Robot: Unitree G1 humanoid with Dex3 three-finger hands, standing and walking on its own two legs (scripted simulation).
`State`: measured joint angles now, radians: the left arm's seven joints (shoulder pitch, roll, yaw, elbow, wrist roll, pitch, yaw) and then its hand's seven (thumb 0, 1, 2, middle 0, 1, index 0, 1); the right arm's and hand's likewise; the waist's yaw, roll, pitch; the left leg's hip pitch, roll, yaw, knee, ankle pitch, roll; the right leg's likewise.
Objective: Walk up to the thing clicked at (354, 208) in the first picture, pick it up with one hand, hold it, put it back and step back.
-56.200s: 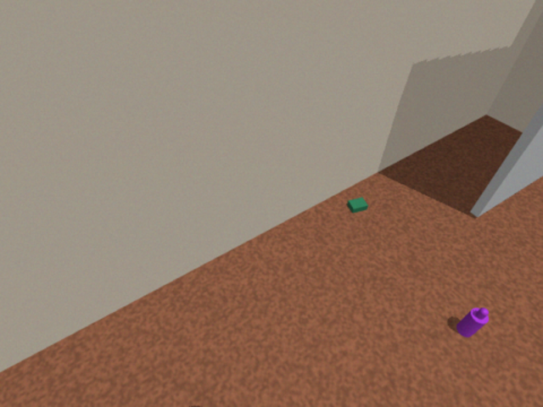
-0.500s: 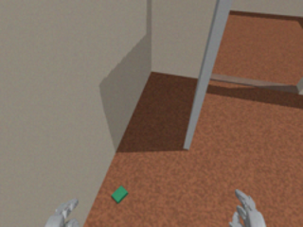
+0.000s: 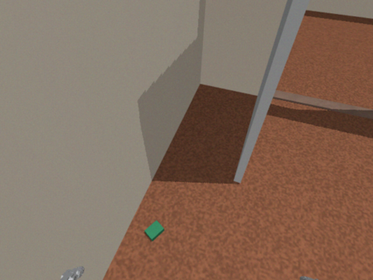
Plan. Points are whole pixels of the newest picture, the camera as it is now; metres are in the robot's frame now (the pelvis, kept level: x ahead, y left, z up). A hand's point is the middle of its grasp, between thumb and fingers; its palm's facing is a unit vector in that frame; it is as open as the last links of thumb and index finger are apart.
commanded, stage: stand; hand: left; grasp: from above
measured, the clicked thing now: (154, 230) +0.48 +0.18 -0.73
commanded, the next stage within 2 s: none
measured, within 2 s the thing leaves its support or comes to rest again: neither
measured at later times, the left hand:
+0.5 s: hand out of the picture +0.04 +0.25 -0.13, palm faces +0.05 -0.94 -0.33, open 7.4 cm
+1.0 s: hand out of the picture +0.03 +0.24 -0.12, palm faces +0.03 -0.94 -0.35, open 7.4 cm
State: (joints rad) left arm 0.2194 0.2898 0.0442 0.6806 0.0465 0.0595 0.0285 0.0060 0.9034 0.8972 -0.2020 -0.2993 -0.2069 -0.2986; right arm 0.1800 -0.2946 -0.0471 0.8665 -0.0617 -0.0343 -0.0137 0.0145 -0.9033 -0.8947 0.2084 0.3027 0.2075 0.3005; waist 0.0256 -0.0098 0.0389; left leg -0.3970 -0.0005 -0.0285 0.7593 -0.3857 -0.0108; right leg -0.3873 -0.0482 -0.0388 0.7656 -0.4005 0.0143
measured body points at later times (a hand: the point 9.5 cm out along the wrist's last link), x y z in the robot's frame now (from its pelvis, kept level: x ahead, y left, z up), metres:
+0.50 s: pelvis -0.01 +0.01 +0.03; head -0.01 +0.00 +0.48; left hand +0.04 +0.29 -0.11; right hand +0.08 -0.27 -0.11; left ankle +0.01 +0.13 -0.71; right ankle +0.00 -0.13 -0.71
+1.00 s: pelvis -0.01 -0.01 +0.04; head +0.00 -0.01 +0.48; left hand +0.03 +0.29 -0.10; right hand +0.06 -0.30 -0.11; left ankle +0.01 +0.13 -0.71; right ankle +0.00 -0.13 -0.71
